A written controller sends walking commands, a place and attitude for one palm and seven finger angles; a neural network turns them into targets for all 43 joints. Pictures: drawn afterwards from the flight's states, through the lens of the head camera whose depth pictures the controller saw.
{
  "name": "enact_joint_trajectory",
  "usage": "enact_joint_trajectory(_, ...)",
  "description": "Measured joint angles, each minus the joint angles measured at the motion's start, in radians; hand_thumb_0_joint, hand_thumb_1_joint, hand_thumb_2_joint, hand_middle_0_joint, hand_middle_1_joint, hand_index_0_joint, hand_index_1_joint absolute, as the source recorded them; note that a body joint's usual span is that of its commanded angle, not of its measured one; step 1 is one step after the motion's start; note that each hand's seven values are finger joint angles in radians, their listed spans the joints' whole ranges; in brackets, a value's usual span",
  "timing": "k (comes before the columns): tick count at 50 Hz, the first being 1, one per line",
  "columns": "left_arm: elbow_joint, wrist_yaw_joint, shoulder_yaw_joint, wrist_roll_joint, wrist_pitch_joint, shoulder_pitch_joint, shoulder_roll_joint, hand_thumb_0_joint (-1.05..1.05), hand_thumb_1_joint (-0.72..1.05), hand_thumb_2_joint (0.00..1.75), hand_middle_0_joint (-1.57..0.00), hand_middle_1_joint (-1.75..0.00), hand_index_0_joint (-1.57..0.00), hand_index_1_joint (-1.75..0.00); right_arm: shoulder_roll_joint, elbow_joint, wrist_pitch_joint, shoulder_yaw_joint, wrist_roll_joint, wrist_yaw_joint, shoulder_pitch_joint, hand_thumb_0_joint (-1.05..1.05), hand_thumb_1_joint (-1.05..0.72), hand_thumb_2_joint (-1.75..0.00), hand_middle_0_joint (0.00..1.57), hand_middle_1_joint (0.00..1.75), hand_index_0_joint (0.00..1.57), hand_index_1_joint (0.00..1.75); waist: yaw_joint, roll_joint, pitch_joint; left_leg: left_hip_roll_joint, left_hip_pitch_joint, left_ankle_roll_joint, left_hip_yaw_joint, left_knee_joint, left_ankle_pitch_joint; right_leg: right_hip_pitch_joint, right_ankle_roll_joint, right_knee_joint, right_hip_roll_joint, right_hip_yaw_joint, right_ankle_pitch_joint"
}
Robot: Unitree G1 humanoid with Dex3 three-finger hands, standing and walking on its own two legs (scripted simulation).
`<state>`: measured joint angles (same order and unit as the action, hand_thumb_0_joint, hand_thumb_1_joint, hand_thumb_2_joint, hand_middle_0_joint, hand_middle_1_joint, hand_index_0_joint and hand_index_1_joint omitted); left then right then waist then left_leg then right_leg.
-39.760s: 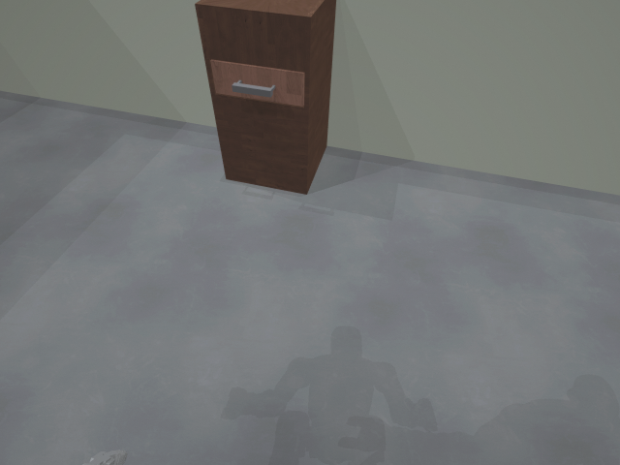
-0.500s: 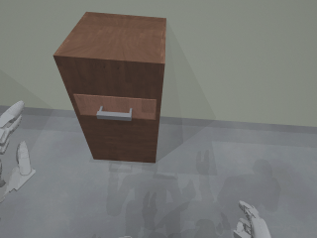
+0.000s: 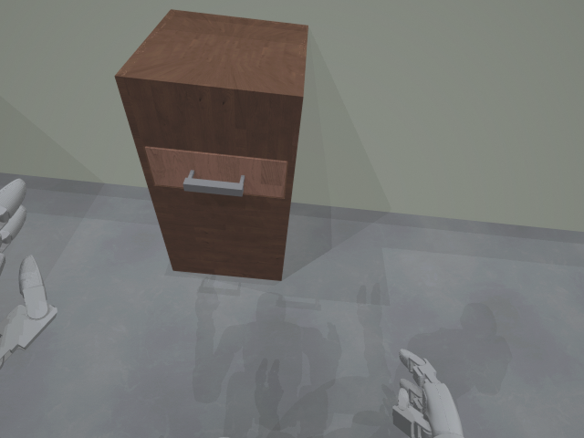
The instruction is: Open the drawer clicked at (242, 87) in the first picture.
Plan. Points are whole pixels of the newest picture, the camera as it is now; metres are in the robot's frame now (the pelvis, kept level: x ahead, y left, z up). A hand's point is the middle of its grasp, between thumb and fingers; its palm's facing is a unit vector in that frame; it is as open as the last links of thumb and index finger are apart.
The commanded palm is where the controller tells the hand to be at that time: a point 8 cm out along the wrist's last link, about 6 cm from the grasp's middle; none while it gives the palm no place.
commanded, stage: stop stepping back and stand still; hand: left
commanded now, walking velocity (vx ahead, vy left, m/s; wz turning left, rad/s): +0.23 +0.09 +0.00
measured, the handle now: (215, 181) +0.78 +0.26 -0.22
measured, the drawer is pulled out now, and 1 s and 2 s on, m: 0.00 0.00 0.00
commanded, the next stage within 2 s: let the arm hang, fingers relaxed in 0.62 s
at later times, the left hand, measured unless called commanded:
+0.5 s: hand (78, 361) +0.15 +0.21 +0.17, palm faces +0.27 -0.85 -0.44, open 7.4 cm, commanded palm +0.10 +0.26 +0.19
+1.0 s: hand out of the picture +0.03 +0.19 -0.15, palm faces -0.09 -0.97 -0.23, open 7.4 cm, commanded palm none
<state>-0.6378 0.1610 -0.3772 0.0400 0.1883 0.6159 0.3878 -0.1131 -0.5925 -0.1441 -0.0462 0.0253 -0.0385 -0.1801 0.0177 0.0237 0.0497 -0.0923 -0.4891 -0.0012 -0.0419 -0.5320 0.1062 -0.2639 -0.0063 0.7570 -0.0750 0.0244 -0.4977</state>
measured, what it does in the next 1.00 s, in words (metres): steps on the spot: right foot, then left foot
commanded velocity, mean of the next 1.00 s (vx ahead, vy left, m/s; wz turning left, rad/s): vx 0.04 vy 0.03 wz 0.00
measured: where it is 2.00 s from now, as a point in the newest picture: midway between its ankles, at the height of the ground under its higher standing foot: outside the picture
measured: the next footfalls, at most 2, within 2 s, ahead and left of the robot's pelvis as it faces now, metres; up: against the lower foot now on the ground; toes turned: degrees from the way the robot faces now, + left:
right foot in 0.06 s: -0.09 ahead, -0.10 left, +0.00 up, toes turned -3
left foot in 0.18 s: +0.07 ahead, +0.09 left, +0.00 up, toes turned +1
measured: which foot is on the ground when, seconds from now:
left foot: down 0.00-0.06, up 0.08-0.16, down 0.18-1.00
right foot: up 0.00-0.04, down 0.06-1.00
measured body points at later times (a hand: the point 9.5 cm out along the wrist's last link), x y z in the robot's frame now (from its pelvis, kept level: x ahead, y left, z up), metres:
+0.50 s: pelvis -0.04 -0.02 +0.00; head -0.05 +0.00 +0.45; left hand +0.13 +0.25 +0.19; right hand +0.08 -0.28 -0.07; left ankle +0.03 +0.09 -0.73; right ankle -0.13 -0.10 -0.73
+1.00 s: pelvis -0.06 +0.00 +0.00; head -0.05 +0.01 +0.45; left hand +0.03 +0.24 -0.13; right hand +0.04 -0.29 -0.11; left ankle +0.03 +0.09 -0.73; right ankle -0.13 -0.10 -0.73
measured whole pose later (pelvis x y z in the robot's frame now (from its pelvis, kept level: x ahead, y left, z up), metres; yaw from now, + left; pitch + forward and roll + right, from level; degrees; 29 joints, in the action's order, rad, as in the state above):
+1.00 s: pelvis -0.06 +0.00 +0.00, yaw -1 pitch -1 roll -1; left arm 0.74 -0.01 0.01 -0.03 -0.05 0.29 0.26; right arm -0.31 -0.86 0.00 -0.01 0.02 0.01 -0.16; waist -0.02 0.02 -0.04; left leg 0.00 -0.38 -0.04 -0.05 -0.55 0.15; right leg -0.14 0.03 0.55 -0.03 0.04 -0.40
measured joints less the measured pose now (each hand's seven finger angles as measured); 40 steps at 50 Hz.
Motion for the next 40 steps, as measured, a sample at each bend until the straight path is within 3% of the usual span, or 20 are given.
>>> enact_joint_trajectory(2,-0.028,-0.002,-0.013,0.0,-0.003,0.002,0.029,0.02,0.89,0.9,-0.21,-0.3,-0.21,-0.3,0.005,0.019,-0.006,-0.014,-0.004,0.006,-0.002,0.01,-0.9,-0.9,0.21,0.31,0.21,0.3,-0.005,0.045,0.005,0.015,-0.04,0.013,-0.03,-0.013,0.028,0.106,0.033,-0.204,0.032,-0.012,-0.002)
enact_joint_trajectory(4,-0.03,-0.01,0.004,-0.004,0.003,-0.023,0.025,0.02,0.89,0.9,-0.21,-0.3,-0.21,-0.3,-0.019,0.006,0.003,-0.014,-0.005,0.008,0.012,0.01,-0.9,-0.9,0.21,0.31,0.21,0.3,-0.002,0.032,-0.012,0.011,-0.088,0.028,-0.014,-0.091,0.111,0.102,0.066,-0.247,0.019,-0.029,0.027)
enact_joint_trajectory(7,-0.011,-0.014,0.021,-0.008,0.014,-0.021,0.043,0.02,0.89,0.89,-0.22,-0.3,-0.22,-0.3,-0.051,-0.038,0.04,-0.009,-0.016,0.0,-0.021,0.01,-0.9,-0.9,0.21,0.31,0.21,0.3,-0.017,0.032,-0.008,0.043,-0.04,0.022,-0.007,-0.155,0.13,0.121,0.059,-0.261,0.019,-0.035,0.08)
enact_joint_trajectory(9,-0.004,-0.012,0.005,-0.005,0.017,0.012,0.055,0.01,0.88,0.89,-0.22,-0.3,-0.22,-0.3,-0.073,-0.044,0.053,-0.002,-0.028,-0.009,-0.063,0.02,-0.9,-0.9,0.21,0.31,0.21,0.3,-0.03,0.042,0.02,0.069,0.04,0.01,-0.022,-0.108,0.083,0.132,0.053,-0.264,0.025,-0.047,0.08)
enact_joint_trajectory(12,0.03,-0.011,-0.016,0.003,0.02,0.031,0.059,0.01,0.88,0.89,-0.22,-0.3,-0.22,-0.3,-0.104,-0.052,0.054,0.019,-0.039,-0.028,-0.098,0.02,-0.9,-0.9,0.21,0.31,0.21,0.3,-0.066,0.046,0.041,0.089,0.106,-0.018,-0.027,-0.02,0.126,0.135,0.044,-0.24,0.037,-0.042,0.063)
enact_joint_trajectory(16,0.076,-0.013,-0.015,0.008,0.009,0.038,0.047,0.01,0.89,0.89,-0.22,-0.3,-0.22,-0.3,-0.136,-0.044,0.05,0.035,-0.042,-0.034,-0.098,0.02,-0.9,-0.9,0.2,0.3,0.2,0.3,-0.077,0.031,0.025,0.078,0.118,-0.017,-0.037,-0.012,0.099,0.131,0.029,-0.223,0.038,-0.026,0.085)
enact_joint_trajectory(20,0.07,-0.021,0.013,0.007,0.012,0.059,0.032,0.02,0.89,0.89,-0.22,-0.3,-0.22,-0.3,-0.141,-0.03,0.038,0.044,-0.038,-0.034,-0.095,0.02,-0.91,-0.9,0.2,0.3,0.2,0.3,-0.082,0.013,0.017,0.064,0.103,-0.014,-0.03,-0.016,0.087,0.135,0.055,-0.26,0.023,-0.017,0.097)
enact_joint_trajectory(27,0.051,-0.015,0.024,0.002,0.041,0.086,0.02,0.01,0.88,0.89,-0.22,-0.3,-0.22,-0.3,-0.114,-0.034,0.036,0.034,-0.029,-0.038,-0.113,0.02,-0.91,-0.9,0.2,0.3,0.2,0.3,-0.047,-0.004,0.023,0.061,0.116,-0.016,-0.018,0.004,0.069,0.163,0.051,-0.305,0.016,-0.008,0.127)
enact_joint_trajectory(36,0.135,-0.004,0.033,-0.001,0.013,-0.006,-0.028,0.01,0.89,0.9,-0.21,-0.3,-0.21,-0.3,-0.072,-0.032,0.015,-0.001,-0.024,-0.043,-0.056,0.02,-0.9,-0.9,0.2,0.3,0.2,0.3,-0.017,-0.026,-0.009,0.075,0.128,-0.029,-0.025,0.067,0.028,0.163,0.036,-0.346,0.03,-0.011,0.16)
enact_joint_trajectory(38,0.285,-0.046,0.095,-0.041,0.014,-0.092,-0.016,0.01,0.89,0.9,-0.21,-0.3,-0.21,-0.3,-0.094,-0.079,-0.008,0.009,-0.022,0.0,-0.024,0.02,-0.9,-0.9,0.21,0.3,0.2,0.3,-0.002,-0.049,-0.009,0.076,0.095,-0.033,-0.02,0.041,0.029,0.128,0.032,-0.311,0.031,-0.002,0.153)
enact_joint_trajectory(40,0.53,-0.096,0.186,-0.06,-0.068,-0.208,-0.019,0.0,0.89,0.9,-0.21,-0.3,-0.21,-0.3,-0.133,-0.136,0.026,0.017,-0.022,0.029,0.023,0.01,-0.9,-0.9,0.21,0.31,0.21,0.3,0.007,-0.081,-0.013,0.081,0.07,-0.039,-0.018,0.004,0.039,0.1,0.029,-0.26,0.037,0.003,0.13)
